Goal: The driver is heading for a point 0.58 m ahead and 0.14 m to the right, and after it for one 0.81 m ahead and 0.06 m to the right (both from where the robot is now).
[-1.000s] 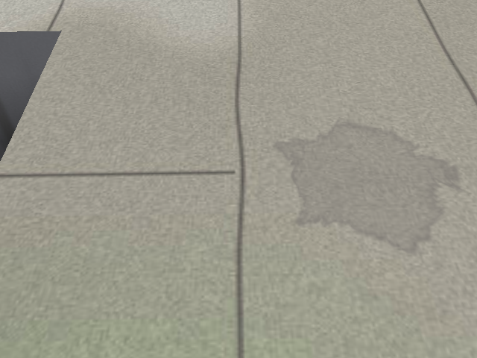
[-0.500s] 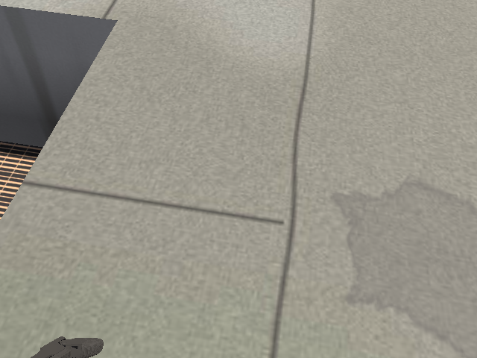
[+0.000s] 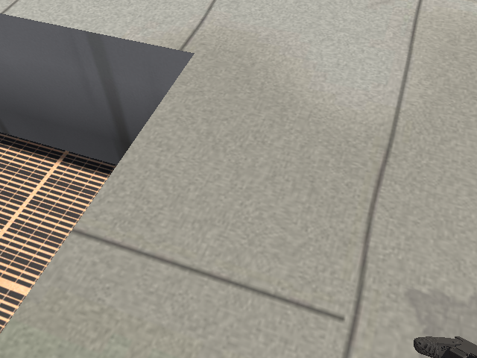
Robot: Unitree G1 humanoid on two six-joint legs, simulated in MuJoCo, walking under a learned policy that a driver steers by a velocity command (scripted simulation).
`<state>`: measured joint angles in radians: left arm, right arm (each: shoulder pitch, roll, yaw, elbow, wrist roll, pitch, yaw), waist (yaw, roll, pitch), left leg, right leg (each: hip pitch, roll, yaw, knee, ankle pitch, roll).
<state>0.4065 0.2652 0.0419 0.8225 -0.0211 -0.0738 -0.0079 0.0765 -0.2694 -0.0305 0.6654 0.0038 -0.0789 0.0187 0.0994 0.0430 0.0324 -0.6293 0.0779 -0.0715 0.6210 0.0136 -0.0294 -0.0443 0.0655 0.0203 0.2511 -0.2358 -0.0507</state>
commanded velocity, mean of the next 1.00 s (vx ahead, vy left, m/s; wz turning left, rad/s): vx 0.50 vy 0.00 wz -0.34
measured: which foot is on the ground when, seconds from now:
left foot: up 0.00-0.10, down 0.12-0.64, up 0.66-1.00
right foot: down 0.00-0.12, up 0.14-0.62, down 0.64-1.00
